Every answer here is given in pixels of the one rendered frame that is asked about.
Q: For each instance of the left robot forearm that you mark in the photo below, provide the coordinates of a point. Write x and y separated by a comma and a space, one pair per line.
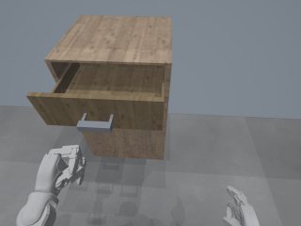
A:
39, 210

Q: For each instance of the robot right hand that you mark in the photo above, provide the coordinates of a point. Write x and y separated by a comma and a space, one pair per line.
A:
245, 214

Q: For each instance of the drawer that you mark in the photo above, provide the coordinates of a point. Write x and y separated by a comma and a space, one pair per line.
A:
133, 93

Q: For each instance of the robot left hand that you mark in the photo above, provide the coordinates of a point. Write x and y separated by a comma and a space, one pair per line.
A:
67, 160

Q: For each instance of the cabinet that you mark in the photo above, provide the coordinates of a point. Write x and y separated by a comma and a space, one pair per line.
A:
131, 40

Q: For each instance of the handle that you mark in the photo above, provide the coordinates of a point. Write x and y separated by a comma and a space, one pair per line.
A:
95, 126

